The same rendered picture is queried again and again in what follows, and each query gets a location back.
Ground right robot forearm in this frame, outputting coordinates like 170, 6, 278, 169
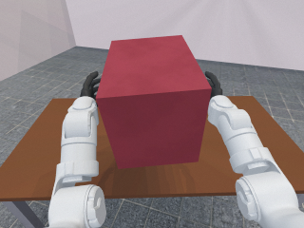
207, 95, 299, 208

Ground table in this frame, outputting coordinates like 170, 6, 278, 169
0, 96, 304, 228

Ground robot left upper arm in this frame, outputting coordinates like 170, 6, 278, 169
45, 184, 106, 228

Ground robot right hand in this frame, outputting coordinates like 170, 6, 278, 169
204, 71, 223, 102

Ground left robot forearm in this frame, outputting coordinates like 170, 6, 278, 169
47, 96, 99, 225

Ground robot right upper arm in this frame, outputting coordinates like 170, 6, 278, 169
235, 171, 304, 228

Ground carton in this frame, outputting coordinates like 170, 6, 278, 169
95, 35, 212, 169

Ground robot left hand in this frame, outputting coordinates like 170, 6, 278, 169
80, 71, 101, 107

